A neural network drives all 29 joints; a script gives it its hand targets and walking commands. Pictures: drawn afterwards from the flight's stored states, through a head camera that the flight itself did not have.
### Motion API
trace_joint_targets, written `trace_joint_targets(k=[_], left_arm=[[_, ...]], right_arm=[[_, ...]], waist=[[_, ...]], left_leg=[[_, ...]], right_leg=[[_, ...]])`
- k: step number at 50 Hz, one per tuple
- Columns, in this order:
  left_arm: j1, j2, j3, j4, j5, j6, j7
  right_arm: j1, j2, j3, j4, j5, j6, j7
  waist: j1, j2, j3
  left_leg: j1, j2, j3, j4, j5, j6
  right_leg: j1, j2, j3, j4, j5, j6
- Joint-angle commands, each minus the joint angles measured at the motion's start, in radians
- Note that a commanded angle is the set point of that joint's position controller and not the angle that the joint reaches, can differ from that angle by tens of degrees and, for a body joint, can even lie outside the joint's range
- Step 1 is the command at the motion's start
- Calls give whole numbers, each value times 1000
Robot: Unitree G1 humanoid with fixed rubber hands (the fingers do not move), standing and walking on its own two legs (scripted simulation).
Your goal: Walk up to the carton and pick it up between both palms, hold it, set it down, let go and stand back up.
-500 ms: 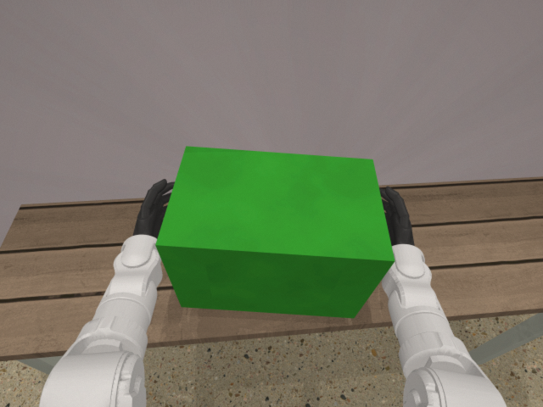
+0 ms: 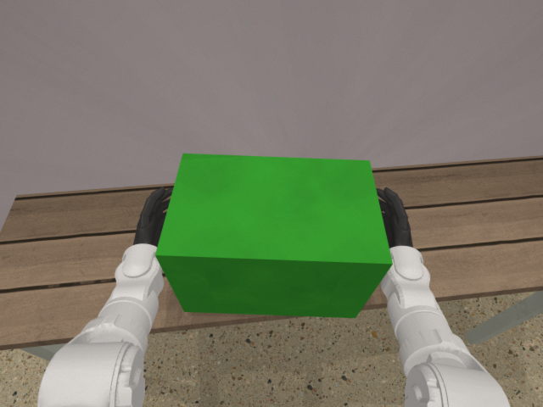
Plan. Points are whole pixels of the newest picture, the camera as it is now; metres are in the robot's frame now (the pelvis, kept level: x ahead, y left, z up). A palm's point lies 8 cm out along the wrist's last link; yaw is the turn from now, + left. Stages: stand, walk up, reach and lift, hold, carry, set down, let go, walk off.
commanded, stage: set down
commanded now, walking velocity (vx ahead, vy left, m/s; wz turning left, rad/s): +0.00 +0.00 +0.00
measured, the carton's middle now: (273, 239) +0.39 -0.01 +0.00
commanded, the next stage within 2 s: none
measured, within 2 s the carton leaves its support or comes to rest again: rests again in 0.20 s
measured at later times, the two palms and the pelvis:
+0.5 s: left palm (152, 235) +0.40 +0.19 +0.01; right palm (392, 235) +0.39 -0.20 +0.01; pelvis +0.00 +0.01 -0.01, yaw -2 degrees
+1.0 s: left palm (117, 219) +0.41 +0.24 +0.04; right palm (441, 212) +0.40 -0.27 +0.05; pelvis -0.03 +0.00 -0.03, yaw -3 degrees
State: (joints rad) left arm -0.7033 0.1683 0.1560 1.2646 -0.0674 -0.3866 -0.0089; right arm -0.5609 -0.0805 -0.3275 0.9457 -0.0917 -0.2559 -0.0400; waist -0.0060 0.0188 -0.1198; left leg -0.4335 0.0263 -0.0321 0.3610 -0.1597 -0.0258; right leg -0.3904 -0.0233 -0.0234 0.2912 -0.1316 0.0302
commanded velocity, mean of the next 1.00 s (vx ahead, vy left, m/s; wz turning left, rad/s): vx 0.00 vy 0.00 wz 0.00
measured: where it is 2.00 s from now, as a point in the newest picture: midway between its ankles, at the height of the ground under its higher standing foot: outside the picture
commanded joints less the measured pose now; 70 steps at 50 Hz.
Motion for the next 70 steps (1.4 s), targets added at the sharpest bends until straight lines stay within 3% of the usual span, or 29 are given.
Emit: trace_joint_targets(k=[1,5,17,20,22,25,28,33,37,41,42,43,44,45,49,53,61,65,70], left_arm=[[-753,-548,-200,-227,87,-97,-142],[-770,-531,-179,-183,88,-117,-134],[-700,-387,-152,-59,79,-186,-99],[-671,-146,-100,-49,47,-183,-51],[-675,-4,-57,-56,9,-161,-17],[-698,149,-102,-42,-108,-136,28],[-702,237,-178,-8,-229,-117,56],[-688,270,-247,59,-299,-49,59],[-691,284,-276,79,-312,3,39],[-712,303,-309,43,-333,39,29],[-722,321,-313,-25,-346,46,31],[-749,326,-325,-16,-361,54,30],[-738,423,-284,-34,-368,74,19],[-757,426,-295,-78,-382,84,15],[-809,456,-319,-253,-431,144,12],[-814,494,-329,-294,-462,217,-1],[-823,561,-315,-224,-457,311,-21],[-821,560,-309,-196,-437,349,-26],[-730,532,-269,-226,-378,374,-43]], right_arm=[[-659,535,348,-112,-84,-85,182],[-689,522,302,-91,-115,-107,190],[-654,360,250,75,-102,-190,178],[-626,124,212,107,-36,-197,129],[-650,-3,185,112,29,-186,88],[-694,-162,233,125,180,-161,28],[-726,-296,338,134,351,-142,3],[-761,-421,422,198,498,-107,5],[-759,-455,465,276,560,-75,22],[-770,-492,501,293,619,-47,55],[-783,-525,504,241,630,-45,64],[-804,-513,511,244,636,-34,71],[-810,-612,529,245,655,-27,79],[-823,-611,527,214,676,-25,81],[-862,-618,511,20,681,29,81],[-871,-618,494,-49,675,107,70],[-898,-622,451,-59,648,210,30],[-892,-613,438,-33,636,245,18],[-789,-584,450,-15,642,260,8]], waist=[[-15,10,-559],[-10,9,-602],[-5,23,-635],[4,9,-659],[8,-14,-646],[-4,-28,-693],[1,3,-796],[18,30,-812],[14,18,-742],[12,24,-710],[15,28,-756],[12,18,-738],[59,41,-748],[51,33,-789],[52,21,-898],[39,-21,-872],[17,-77,-761],[9,-64,-691],[8,-23,-596]], left_leg=[[159,-27,83,-6,266,-50],[145,-27,89,3,239,-44],[154,-16,91,84,389,-65],[121,-22,98,111,421,-63],[70,-28,100,114,364,-49],[21,-33,100,153,322,-37],[47,-29,94,216,370,-53],[145,-15,81,310,463,-84],[137,-17,78,328,425,-79],[130,-9,68,329,397,-73],[146,-10,70,328,401,-73],[123,-7,67,330,370,-67],[159,-12,80,321,407,-87],[155,-18,84,329,421,-82],[137,-28,87,319,365,-56],[69,-39,83,279,254,-21],[-22,-52,80,174,106,19],[14,-52,77,137,98,19],[123,-52,76,109,182,5]], right_leg=[[317,24,-27,59,281,-10],[288,23,-34,66,239,-10],[193,39,-49,107,334,-14],[204,42,-33,137,374,-5],[202,38,-17,155,357,2],[171,39,-1,199,348,9],[104,54,-1,243,360,3],[-75,80,-37,281,312,-6],[-140,81,-46,292,266,-2],[-199,83,-54,295,217,-5],[-201,87,-59,295,226,-4],[-217,84,-57,297,194,-5],[-188,110,-79,300,258,6],[-172,113,-74,293,272,15],[-119,111,-59,285,285,18],[-62,95,-34,268,245,18],[79,63,-5,229,183,23],[103,59,-10,195,160,14],[142,61,-18,144,172,9]])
